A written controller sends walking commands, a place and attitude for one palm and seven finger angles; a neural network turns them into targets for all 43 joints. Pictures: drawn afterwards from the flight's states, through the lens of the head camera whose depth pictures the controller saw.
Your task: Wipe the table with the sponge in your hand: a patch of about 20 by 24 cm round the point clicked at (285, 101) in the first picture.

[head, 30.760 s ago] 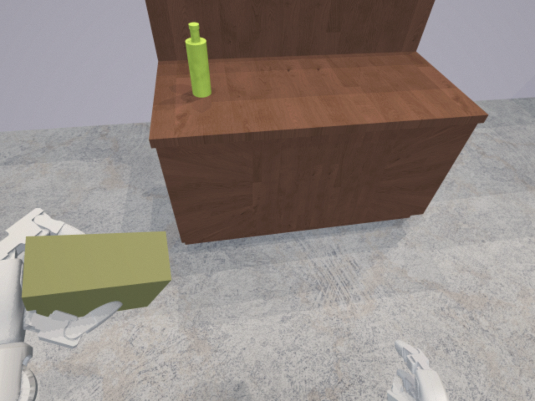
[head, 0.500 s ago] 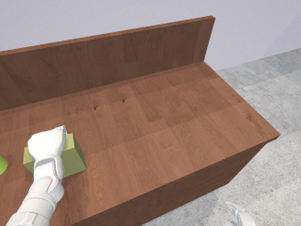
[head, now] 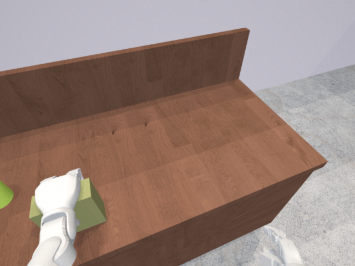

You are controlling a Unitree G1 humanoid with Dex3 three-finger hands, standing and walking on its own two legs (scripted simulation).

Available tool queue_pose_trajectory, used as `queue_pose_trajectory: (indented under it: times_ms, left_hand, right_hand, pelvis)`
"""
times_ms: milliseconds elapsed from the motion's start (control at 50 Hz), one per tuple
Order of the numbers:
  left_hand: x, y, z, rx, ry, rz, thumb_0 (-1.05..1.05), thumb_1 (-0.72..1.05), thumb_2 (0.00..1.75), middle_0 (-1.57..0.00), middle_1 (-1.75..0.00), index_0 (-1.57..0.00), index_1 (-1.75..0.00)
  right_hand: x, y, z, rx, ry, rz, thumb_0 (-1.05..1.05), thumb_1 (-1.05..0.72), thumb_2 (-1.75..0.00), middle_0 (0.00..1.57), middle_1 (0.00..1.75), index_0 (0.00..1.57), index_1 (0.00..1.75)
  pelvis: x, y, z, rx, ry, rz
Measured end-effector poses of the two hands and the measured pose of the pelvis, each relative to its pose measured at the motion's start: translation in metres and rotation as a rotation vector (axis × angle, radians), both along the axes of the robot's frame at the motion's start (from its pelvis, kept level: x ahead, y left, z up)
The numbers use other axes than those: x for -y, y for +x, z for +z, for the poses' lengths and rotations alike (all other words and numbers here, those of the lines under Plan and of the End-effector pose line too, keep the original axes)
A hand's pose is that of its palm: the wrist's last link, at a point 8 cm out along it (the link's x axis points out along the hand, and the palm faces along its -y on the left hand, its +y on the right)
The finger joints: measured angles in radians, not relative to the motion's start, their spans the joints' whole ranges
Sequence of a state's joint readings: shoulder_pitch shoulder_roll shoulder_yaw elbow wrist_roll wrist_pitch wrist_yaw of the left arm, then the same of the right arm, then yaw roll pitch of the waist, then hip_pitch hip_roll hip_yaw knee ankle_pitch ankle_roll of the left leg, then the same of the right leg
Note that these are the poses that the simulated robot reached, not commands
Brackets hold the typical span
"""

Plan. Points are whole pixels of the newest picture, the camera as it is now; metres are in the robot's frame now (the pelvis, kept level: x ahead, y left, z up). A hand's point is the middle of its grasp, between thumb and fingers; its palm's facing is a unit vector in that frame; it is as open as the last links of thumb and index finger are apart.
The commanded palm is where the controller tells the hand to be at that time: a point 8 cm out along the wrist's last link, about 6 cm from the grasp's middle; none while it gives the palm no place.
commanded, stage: wipe back along the first lane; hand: left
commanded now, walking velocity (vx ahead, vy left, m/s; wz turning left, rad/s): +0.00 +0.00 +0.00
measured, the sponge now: (75, 213) +0.24 +0.30 -0.06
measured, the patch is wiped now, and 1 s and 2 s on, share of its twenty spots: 1.00 1.00 1.00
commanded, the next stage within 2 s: lift the sponge slowly off the table in 0.18 s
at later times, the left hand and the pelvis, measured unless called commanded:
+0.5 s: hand (70, 213) +0.23 +0.28 -0.01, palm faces -0.08 -0.05 -1.00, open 10.0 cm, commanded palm +0.19 +0.26 +0.03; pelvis -0.01 -0.01 +0.00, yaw +0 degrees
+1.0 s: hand (75, 217) +0.22 +0.26 +0.00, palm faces -0.07 -0.12 -0.99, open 10.0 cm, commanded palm +0.20 +0.26 +0.07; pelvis -0.01 -0.01 +0.01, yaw +0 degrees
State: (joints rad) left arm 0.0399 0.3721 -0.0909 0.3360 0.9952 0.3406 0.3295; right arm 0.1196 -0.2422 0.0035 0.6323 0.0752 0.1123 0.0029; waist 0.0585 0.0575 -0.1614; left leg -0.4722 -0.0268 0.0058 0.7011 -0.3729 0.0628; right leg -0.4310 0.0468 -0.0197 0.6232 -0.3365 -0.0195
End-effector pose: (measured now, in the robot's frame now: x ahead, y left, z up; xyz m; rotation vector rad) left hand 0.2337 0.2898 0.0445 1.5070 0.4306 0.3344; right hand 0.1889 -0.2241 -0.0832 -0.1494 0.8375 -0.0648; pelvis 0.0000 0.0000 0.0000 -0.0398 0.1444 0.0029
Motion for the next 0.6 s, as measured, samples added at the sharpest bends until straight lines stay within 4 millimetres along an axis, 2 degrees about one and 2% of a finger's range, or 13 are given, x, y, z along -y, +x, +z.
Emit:
queue_pose_trajectory:
  times_ms: [200, 360, 600]
  left_hand:
    - [0.012, -0.023, -0.001, 0.010, 0.002, 0.006, 0.01, -0.46, 1.05, -0.70, -1.38, -0.69, -1.41]
    - [0.014, -0.021, -0.003, -0.016, 0.007, 0.024, 0.01, -0.46, 1.05, -0.70, -1.38, -0.69, -1.41]
    - [0.016, -0.024, 0.001, -0.028, -0.016, 0.009, 0.00, -0.47, 1.05, -0.70, -1.38, -0.69, -1.41]
  right_hand:
    - [0.006, -0.003, 0.000, 0.014, 0.000, -0.001, 0.01, -0.91, -0.90, 0.20, 0.30, 0.20, 0.30]
    - [0.007, -0.005, -0.002, 0.015, -0.004, 0.003, 0.01, -0.91, -0.90, 0.20, 0.30, 0.20, 0.30]
    - [0.015, -0.010, -0.002, 0.012, -0.011, -0.014, 0.01, -0.91, -0.90, 0.20, 0.30, 0.20, 0.30]
  pelvis:
    - [0.005, -0.007, 0.000, 0.019, 0.006, 0.000]
    - [0.011, -0.014, 0.000, 0.021, 0.012, 0.004]
    - [0.015, -0.013, 0.002, 0.038, 0.014, 0.002]
